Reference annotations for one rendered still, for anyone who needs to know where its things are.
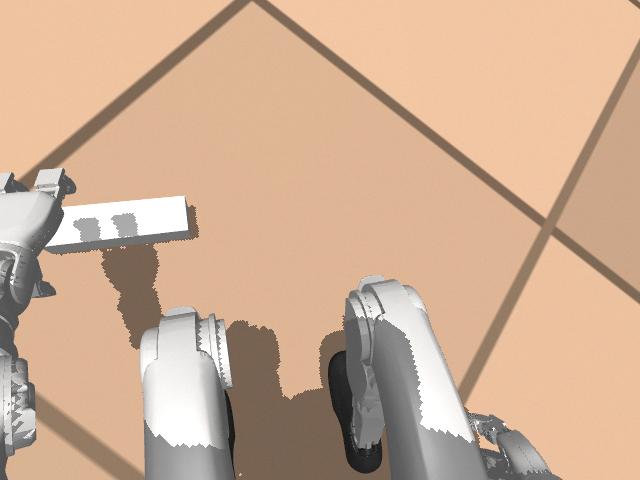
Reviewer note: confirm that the left robot hand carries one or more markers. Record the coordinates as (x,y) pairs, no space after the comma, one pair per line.
(30,219)

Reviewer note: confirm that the right robot foot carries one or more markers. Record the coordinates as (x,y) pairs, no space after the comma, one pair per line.
(361,460)

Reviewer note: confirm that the carton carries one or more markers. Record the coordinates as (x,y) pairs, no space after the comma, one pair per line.
(105,225)

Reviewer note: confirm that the left robot arm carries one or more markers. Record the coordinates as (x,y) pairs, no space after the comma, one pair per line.
(18,271)

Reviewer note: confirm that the right robot hand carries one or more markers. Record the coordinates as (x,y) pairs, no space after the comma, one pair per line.
(517,460)

